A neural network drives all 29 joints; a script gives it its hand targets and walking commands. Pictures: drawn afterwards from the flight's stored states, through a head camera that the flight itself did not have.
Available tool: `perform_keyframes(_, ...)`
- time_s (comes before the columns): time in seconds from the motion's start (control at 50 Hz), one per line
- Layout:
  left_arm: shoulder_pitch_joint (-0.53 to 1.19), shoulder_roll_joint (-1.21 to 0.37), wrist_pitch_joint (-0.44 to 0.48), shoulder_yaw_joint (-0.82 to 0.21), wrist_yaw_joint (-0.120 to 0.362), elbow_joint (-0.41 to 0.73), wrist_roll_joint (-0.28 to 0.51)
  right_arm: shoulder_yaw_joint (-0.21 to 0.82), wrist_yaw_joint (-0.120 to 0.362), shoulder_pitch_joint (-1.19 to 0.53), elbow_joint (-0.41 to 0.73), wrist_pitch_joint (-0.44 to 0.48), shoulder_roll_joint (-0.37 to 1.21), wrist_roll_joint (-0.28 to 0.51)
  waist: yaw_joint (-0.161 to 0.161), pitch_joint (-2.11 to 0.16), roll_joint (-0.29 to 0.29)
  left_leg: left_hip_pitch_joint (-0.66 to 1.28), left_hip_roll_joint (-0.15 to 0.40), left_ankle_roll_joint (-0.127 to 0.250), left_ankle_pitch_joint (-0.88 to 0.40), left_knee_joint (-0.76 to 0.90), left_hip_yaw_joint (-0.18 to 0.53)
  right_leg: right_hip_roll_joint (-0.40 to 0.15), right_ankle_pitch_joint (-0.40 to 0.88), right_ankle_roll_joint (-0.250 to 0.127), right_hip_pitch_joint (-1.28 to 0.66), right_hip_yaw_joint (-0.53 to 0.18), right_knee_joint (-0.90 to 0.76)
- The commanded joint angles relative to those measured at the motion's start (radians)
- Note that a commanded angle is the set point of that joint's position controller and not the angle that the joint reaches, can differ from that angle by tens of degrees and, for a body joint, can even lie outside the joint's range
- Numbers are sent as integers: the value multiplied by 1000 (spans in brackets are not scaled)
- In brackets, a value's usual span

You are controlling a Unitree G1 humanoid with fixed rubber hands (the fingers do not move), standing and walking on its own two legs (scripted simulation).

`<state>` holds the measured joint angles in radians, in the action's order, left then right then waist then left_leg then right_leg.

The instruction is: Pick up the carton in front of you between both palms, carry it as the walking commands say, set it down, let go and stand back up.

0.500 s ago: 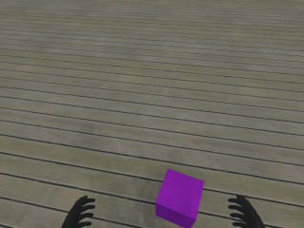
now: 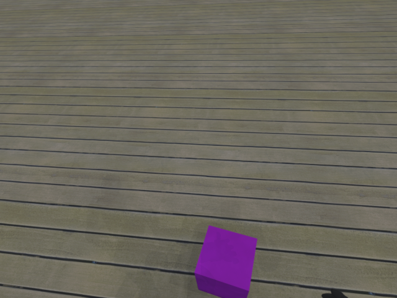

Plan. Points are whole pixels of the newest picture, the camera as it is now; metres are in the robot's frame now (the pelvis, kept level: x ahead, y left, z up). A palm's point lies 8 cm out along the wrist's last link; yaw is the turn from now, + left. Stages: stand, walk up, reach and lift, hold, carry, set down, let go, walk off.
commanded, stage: stand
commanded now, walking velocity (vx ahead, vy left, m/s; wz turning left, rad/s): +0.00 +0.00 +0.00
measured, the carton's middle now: (226, 265) +0.41 -0.05 -0.64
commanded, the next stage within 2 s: none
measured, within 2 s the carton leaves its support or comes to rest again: neither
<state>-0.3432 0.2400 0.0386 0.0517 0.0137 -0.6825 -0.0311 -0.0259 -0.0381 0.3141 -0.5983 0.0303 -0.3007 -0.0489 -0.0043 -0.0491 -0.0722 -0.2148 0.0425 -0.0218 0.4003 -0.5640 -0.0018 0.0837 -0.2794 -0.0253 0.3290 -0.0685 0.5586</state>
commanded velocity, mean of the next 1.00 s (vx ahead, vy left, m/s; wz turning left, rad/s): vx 0.00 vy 0.00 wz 0.00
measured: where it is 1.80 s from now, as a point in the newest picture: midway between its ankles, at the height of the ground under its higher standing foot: outside the picture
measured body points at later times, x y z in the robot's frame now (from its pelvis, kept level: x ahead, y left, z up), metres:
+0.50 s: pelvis +0.03 -0.01 -0.01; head +0.04 -0.02 +0.44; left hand +0.14 +0.24 -0.12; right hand +0.08 -0.28 -0.14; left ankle -0.07 +0.13 -0.73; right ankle +0.00 -0.10 -0.73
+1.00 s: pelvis +0.02 +0.00 -0.01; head +0.02 -0.02 +0.44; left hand +0.09 +0.24 -0.13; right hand -0.01 -0.27 -0.15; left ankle -0.07 +0.13 -0.73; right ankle +0.00 -0.10 -0.73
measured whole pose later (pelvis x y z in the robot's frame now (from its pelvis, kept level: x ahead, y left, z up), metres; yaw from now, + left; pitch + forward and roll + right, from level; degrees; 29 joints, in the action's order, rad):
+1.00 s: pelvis +0.02 +0.00 -0.01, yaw -7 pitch +2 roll +1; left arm -0.36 0.21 -0.01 0.01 -0.04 -0.83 -0.01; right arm 0.01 -0.06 0.39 -0.88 -0.03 -0.27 -0.03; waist -0.01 -0.03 -0.02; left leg -0.13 0.05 -0.03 0.45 -0.55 -0.12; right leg 0.11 -0.35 -0.03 0.35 -0.17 0.67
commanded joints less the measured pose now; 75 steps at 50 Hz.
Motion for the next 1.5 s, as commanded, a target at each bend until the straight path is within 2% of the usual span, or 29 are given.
perform_keyframes(0.0, 30, 100, 36, 21, 0, 54, 2, -14, -9, -29, 57, 39, -91, 9, -9, -40, 104, 3, 44, 16, -35, 60, 59, -103, 226, 4, 17, -129, -71)
perform_keyframes(0.06, -17, 108, 31, 16, -9, 26, 8, -9, -15, 26, 23, 33, -104, 19, -14, -70, 109, 19, 38, 4, -142, 17, 34, -103, 405, -12, -4, -134, -20)
perform_keyframes(0.1, -34, 108, 27, 11, -17, 15, 12, -4, -18, 46, 9, 25, -103, 25, -15, -75, 93, 25, 42, -1, -213, -2, 23, -98, 468, -19, -7, -129, 8)
perform_keyframes(0.18, -46, 109, 15, 4, -27, 6, 13, 2, -26, 72, -14, 6, -106, 30, -17, -59, 62, 31, 50, -3, -323, -23, 1, -90, 490, -25, 7, -126, 45)
perform_keyframes(0.26, -46, 108, 3, 1, -34, 2, 14, 5, -31, 86, -35, -9, -105, 31, -17, -42, 55, 33, 51, 1, -360, -28, -18, -85, 491, -30, 14, -130, 62)
perform_keyframes(0.48, -39, 106, -20, -4, -48, -18, 14, 3, -34, 100, -94, -34, -100, 28, -13, -10, 83, 54, 44, 12, -283, -3, -48, -77, 438, -37, 27, -152, 58)
perform_keyframes(0.9, -65, 95, -38, -16, -56, -100, 16, 9, -25, 143, -239, -54, -80, 23, -11, 68, 89, 89, 52, 40, -151, 77, -66, -65, 294, -40, 62, -191, 5)
perform_keyframes(1.48, -75, 20, -49, -36, -69, -263, 21, 23, -20, 183, -449, -59, -1, 23, -9, 117, 84, 122, 62, 59, -197, 128, -82, -68, 283, -30, 43, -181, -22)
